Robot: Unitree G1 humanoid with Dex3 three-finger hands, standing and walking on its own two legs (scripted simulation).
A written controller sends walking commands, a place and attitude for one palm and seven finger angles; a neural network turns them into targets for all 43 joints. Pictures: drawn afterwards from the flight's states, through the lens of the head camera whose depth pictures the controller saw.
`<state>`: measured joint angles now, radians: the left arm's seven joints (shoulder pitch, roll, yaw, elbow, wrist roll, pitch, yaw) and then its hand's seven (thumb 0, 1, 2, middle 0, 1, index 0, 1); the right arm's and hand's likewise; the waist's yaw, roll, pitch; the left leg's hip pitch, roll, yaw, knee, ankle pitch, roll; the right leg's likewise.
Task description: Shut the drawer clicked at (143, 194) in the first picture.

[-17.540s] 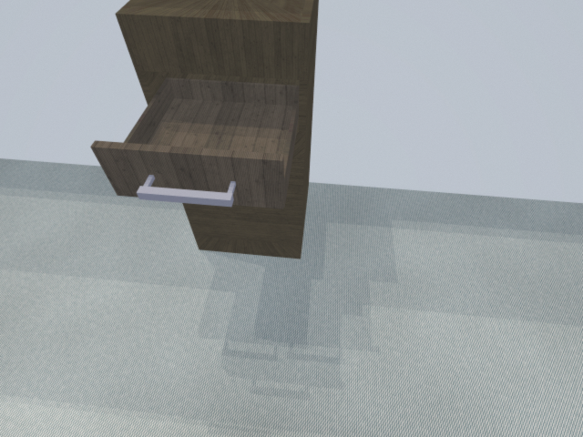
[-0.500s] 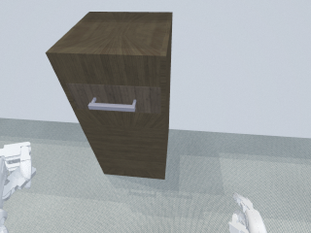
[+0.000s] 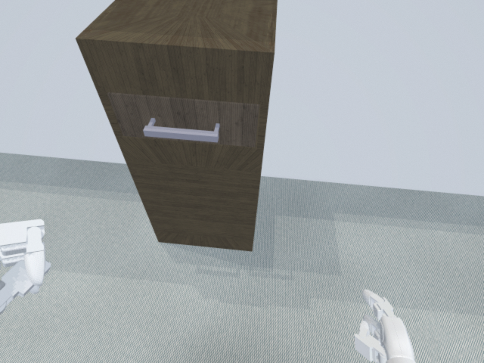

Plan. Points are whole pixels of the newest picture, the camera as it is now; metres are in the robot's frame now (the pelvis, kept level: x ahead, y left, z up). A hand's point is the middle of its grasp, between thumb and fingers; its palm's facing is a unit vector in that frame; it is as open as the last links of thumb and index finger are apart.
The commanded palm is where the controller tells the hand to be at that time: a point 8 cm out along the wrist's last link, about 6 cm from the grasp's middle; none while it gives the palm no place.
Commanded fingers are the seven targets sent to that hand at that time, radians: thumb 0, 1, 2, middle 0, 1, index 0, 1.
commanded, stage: step back with the hand held close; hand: left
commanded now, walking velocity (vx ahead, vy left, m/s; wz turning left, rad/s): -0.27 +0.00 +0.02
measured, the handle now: (183, 129) +0.66 +0.21 -0.04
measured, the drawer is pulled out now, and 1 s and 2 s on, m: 0.00 0.00 0.00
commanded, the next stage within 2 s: stop stepping back and stand still in 0.82 s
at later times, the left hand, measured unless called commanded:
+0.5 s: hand (20, 306) +0.14 +0.24 +0.17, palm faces +0.35 -0.82 -0.46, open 3.2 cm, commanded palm +0.07 +0.29 +0.18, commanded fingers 0.00 0.90 0.90 -1.40 -1.60 -1.40 -1.60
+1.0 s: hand out of the picture +0.07 +0.21 +0.18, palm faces +0.21 -0.86 -0.46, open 3.2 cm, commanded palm +0.01 +0.27 +0.18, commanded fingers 0.00 0.90 0.90 -1.40 -1.60 -1.40 -1.60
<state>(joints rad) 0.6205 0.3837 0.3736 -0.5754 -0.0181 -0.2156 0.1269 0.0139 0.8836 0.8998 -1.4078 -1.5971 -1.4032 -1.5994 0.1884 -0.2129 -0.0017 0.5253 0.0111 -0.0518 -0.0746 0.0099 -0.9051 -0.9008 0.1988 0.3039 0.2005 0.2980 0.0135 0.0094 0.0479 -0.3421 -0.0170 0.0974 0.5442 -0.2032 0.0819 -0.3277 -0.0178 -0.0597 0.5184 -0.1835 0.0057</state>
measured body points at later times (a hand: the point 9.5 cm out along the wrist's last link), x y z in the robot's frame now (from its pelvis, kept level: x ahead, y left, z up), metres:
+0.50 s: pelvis -0.05 +0.01 -0.01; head -0.02 +0.03 +0.43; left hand +0.12 +0.28 +0.19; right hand +0.12 -0.24 -0.08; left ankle +0.06 +0.07 -0.73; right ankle +0.05 -0.12 -0.73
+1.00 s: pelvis -0.13 -0.01 -0.01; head -0.12 +0.03 +0.44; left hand +0.05 +0.25 +0.20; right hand +0.02 -0.25 -0.07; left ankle +0.05 +0.07 -0.72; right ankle -0.23 -0.15 -0.73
